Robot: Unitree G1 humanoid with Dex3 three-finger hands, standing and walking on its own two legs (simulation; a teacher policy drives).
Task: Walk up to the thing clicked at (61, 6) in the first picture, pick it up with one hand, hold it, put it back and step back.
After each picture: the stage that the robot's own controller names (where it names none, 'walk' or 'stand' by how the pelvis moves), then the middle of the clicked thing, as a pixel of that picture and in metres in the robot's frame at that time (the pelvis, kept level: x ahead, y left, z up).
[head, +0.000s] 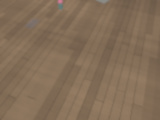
stand; (60, 4) +2.17 +0.32 -0.72
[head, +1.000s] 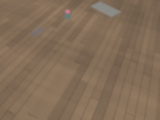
walk; (67, 14) +2.03 +0.16 -0.69
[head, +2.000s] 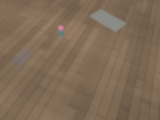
walk; (60, 31) +1.45 +0.19 -0.70
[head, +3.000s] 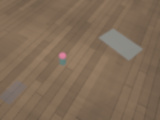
walk; (62, 59) +1.01 +0.18 -0.70
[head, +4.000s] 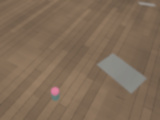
walk; (55, 94) +0.69 +0.20 -0.70
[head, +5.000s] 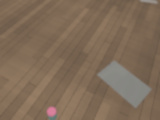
stand; (52, 113) +0.47 +0.19 -0.70
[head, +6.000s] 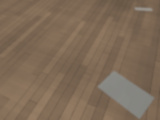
stand; out of the picture +0.42 +0.20 -0.72
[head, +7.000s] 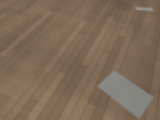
stand; out of the picture +0.43 +0.20 -0.73
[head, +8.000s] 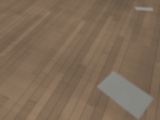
stand; out of the picture +0.42 +0.21 -0.73
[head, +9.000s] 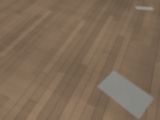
stand; out of the picture +0.41 +0.21 -0.73
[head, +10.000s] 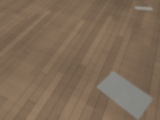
stand; out of the picture +0.41 +0.21 -0.73
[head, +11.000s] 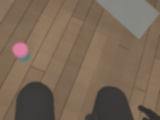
go down; (22, 52) +0.47 +0.26 -0.37
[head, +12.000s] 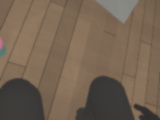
go down; out of the picture +0.46 +0.30 -0.29
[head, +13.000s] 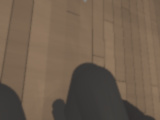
close in; out of the picture +0.44 +0.34 -0.22
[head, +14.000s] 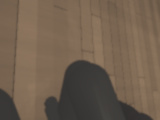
close; out of the picture +0.43 +0.34 -0.22
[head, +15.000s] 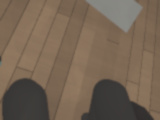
lift; out of the picture +0.37 +0.31 -0.08
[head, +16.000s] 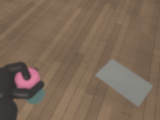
hold; (31, 86) +0.33 +0.17 +0.04
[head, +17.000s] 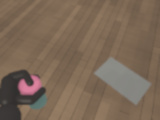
hold; (33, 93) +0.32 +0.17 -0.01
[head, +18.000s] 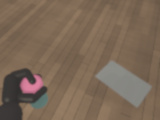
hold; (35, 92) +0.33 +0.17 -0.01
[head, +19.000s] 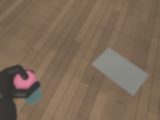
crouch; (29, 88) +0.35 +0.19 -0.05
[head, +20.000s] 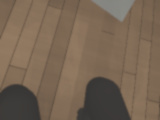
lower; out of the picture +0.46 +0.29 -0.12
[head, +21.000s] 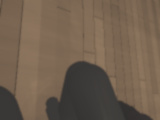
lower; out of the picture +0.41 +0.35 -0.23
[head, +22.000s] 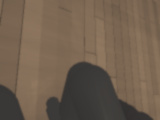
lower; out of the picture +0.40 +0.35 -0.23
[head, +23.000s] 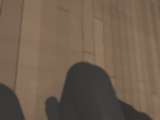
lower; out of the picture +0.40 +0.35 -0.23
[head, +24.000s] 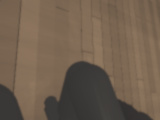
lower; out of the picture +0.40 +0.35 -0.23
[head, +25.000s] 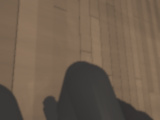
open; out of the picture +0.41 +0.35 -0.22
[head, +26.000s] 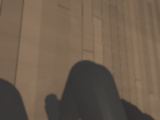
stand; out of the picture +0.40 +0.35 -0.23
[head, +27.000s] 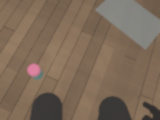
walk; (35, 72) +0.44 +0.26 -0.45
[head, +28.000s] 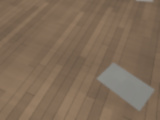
stand; out of the picture +0.39 +0.22 -0.66
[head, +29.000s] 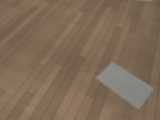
stand; out of the picture +0.40 +0.23 -0.67
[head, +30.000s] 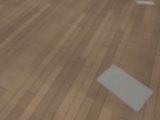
stand; out of the picture +0.40 +0.23 -0.69
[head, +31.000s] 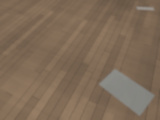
stand; out of the picture +0.41 +0.22 -0.72
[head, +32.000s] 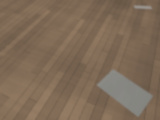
stand; out of the picture +0.38 +0.22 -0.73
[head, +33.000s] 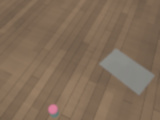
walk; (53, 111) +0.44 +0.20 -0.70
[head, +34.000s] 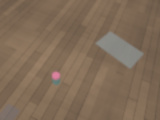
walk; (56, 78) +0.72 +0.15 -0.70
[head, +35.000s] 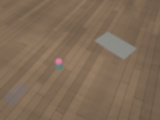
walk; (59, 64) +1.06 +0.24 -0.70
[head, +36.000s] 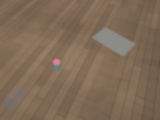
stand; (57, 65) +0.99 +0.22 -0.71
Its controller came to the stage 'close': yes
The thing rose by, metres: 0.70
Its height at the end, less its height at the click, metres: +0.00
